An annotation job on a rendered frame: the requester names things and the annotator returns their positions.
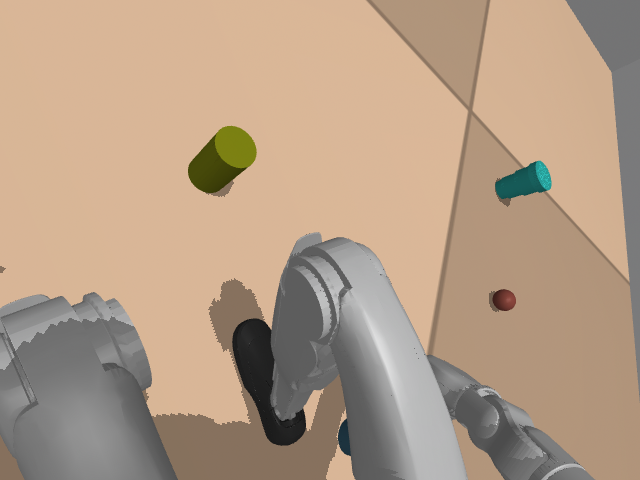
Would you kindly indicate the right robot hand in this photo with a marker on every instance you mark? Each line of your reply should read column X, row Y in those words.
column 452, row 381

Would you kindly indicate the right robot arm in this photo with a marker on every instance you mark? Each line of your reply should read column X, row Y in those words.
column 507, row 434

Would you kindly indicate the right robot foot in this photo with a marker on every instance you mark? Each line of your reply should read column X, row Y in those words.
column 254, row 358

